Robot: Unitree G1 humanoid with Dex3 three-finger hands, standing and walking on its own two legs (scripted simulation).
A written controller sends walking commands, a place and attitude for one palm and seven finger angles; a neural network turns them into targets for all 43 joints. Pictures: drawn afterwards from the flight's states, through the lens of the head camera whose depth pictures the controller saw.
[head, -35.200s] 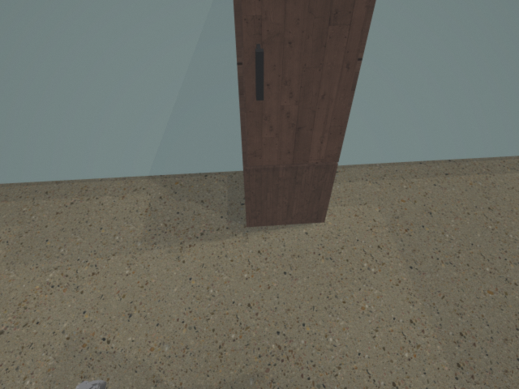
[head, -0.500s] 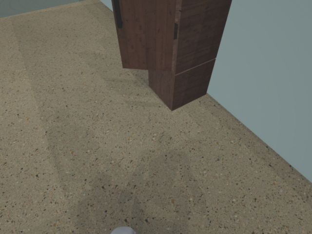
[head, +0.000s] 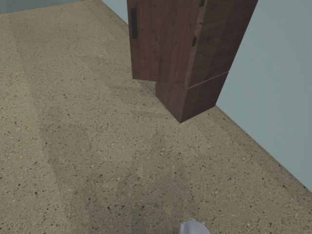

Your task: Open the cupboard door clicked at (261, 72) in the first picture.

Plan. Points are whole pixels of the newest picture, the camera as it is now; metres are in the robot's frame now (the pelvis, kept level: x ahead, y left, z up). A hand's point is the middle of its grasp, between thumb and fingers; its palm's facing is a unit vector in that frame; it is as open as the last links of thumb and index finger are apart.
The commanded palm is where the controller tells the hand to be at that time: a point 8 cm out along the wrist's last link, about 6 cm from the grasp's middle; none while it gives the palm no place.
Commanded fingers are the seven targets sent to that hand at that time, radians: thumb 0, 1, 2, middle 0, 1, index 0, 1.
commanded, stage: take the last steps up to it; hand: left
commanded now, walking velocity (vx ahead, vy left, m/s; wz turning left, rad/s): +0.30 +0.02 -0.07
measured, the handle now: (135, 21) +1.04 +0.18 +0.04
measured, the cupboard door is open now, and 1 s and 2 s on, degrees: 51 51 51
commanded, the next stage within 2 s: come to a stop and stand still in 0.96 s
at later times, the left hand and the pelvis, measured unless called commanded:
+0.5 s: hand (109, 205) +0.23 +0.16 -0.17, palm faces +0.05 -0.98 -0.21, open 7.1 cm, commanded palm none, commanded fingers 0.00 0.90 0.90 -0.20 -0.30 -0.20 -0.30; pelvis +0.20 -0.03 +0.00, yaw +0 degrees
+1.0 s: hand (113, 141) +0.46 +0.20 -0.17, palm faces -0.03 -0.97 -0.23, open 7.3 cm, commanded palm none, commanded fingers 0.00 0.90 0.90 -0.20 -0.30 -0.20 -0.30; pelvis +0.38 +0.01 +0.00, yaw -3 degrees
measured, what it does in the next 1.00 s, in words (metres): walks ahead: right foot, then left foot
